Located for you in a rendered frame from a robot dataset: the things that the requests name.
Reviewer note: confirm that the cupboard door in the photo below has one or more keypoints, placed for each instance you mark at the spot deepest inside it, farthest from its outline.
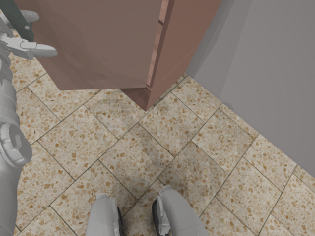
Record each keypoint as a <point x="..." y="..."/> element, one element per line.
<point x="100" y="44"/>

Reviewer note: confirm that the robot right foot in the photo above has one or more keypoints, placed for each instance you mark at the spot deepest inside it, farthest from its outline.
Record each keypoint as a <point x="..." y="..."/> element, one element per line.
<point x="155" y="217"/>

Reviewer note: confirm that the handle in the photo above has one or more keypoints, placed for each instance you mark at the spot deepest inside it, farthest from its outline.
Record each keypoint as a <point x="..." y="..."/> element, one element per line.
<point x="17" y="20"/>

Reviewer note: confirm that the left robot hand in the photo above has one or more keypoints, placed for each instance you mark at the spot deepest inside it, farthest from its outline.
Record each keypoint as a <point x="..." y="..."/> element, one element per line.
<point x="21" y="47"/>

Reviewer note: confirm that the right robot thigh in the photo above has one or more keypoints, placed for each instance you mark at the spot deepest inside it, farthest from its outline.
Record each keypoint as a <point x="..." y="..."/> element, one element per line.
<point x="182" y="218"/>

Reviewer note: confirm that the left robot upper arm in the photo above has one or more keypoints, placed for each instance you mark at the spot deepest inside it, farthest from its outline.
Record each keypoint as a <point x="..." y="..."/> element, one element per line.
<point x="15" y="152"/>

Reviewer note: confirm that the left robot forearm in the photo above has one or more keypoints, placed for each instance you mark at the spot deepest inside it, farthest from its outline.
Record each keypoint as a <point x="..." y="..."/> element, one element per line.
<point x="8" y="98"/>

